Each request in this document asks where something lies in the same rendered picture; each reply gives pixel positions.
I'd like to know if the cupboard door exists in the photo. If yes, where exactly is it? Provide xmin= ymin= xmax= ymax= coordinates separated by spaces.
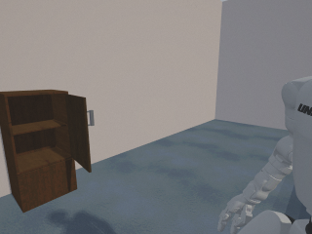
xmin=65 ymin=94 xmax=92 ymax=173

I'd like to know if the robot right upper arm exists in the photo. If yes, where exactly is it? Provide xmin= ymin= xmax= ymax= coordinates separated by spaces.
xmin=276 ymin=76 xmax=312 ymax=164

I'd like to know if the right robot hand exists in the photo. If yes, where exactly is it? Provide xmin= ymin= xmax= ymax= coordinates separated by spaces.
xmin=217 ymin=193 xmax=255 ymax=234

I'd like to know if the humanoid robot torso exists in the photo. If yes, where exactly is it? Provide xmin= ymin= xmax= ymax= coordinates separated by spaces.
xmin=289 ymin=79 xmax=312 ymax=234

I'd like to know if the right robot forearm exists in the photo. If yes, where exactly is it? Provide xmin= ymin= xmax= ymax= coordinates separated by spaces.
xmin=243 ymin=145 xmax=293 ymax=205

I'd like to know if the handle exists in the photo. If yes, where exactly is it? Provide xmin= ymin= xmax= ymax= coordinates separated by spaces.
xmin=87 ymin=110 xmax=95 ymax=126

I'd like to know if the right robot thigh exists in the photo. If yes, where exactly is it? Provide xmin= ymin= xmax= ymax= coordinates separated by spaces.
xmin=237 ymin=210 xmax=295 ymax=234

